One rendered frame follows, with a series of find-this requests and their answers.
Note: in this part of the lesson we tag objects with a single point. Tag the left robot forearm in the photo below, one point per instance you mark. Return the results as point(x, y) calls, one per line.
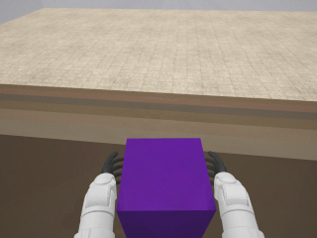
point(98, 210)

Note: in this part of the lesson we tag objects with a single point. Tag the right robot forearm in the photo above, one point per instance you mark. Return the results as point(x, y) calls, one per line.
point(236, 211)

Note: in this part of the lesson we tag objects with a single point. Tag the carton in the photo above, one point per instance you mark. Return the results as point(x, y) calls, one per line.
point(165, 189)

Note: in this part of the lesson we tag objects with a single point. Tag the right robot hand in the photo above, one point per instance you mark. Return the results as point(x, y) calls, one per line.
point(218, 166)

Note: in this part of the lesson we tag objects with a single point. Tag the left robot hand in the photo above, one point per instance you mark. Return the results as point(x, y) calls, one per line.
point(109, 168)

